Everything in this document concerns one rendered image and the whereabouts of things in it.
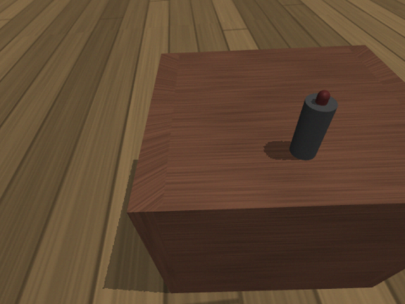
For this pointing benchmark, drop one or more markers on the bottle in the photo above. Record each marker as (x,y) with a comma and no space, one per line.
(316,114)

